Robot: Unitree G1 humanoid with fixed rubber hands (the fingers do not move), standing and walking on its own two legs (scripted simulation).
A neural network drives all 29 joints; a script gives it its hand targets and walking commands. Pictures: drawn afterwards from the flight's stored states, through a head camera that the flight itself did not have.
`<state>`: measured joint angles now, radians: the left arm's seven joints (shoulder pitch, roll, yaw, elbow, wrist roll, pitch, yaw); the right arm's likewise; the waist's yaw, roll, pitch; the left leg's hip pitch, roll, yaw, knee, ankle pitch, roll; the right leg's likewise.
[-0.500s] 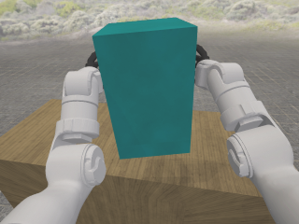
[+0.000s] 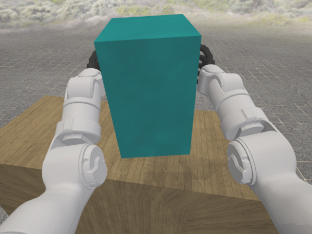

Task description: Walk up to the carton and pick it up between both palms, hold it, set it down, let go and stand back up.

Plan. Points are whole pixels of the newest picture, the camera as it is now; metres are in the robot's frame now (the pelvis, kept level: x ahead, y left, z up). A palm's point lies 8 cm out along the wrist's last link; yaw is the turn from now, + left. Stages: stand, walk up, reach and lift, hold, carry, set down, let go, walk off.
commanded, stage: set down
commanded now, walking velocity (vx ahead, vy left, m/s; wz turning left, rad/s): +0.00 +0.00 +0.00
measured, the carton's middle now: (151, 87) +0.40 +0.00 +0.27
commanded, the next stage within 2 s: none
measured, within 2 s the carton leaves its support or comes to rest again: neither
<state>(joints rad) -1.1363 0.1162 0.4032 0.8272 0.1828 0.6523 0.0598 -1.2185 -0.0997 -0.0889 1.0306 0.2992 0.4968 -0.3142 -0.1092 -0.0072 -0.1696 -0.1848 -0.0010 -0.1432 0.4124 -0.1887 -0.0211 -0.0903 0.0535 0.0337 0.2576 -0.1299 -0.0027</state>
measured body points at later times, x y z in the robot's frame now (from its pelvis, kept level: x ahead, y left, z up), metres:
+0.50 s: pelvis +0.01 +0.01 +0.00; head -0.04 +0.04 +0.44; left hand +0.44 +0.12 +0.24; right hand +0.41 -0.15 +0.24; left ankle +0.02 +0.13 -0.75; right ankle +0.01 -0.12 -0.75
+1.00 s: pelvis +0.02 +0.01 +0.00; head -0.03 +0.04 +0.45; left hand +0.45 +0.10 +0.21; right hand +0.41 -0.16 +0.20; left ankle +0.02 +0.13 -0.75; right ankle +0.01 -0.12 -0.75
